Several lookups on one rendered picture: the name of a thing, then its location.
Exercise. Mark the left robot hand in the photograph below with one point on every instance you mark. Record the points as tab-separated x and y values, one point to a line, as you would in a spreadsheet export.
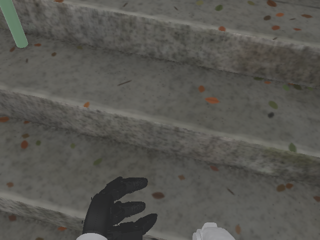
103	214

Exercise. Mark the robot right shin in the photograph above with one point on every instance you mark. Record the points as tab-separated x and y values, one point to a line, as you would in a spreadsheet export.
209	224

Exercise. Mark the robot right thigh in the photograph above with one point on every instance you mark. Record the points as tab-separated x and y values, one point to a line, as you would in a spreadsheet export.
212	233

